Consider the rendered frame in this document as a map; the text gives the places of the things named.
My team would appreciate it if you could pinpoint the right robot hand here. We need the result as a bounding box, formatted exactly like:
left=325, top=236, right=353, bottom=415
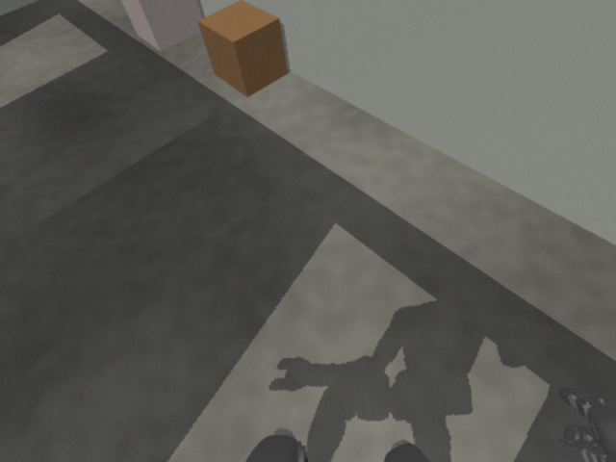
left=558, top=387, right=616, bottom=462

